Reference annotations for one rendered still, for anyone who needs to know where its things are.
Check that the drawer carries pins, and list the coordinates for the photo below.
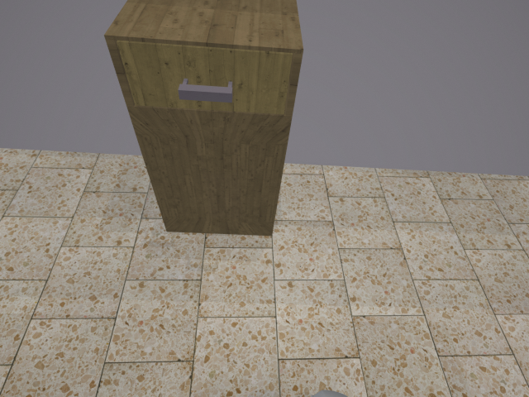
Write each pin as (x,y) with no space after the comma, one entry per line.
(155,71)

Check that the handle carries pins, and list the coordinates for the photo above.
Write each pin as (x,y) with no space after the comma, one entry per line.
(205,93)

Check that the cabinet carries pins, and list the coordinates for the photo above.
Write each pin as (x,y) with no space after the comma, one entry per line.
(212,171)

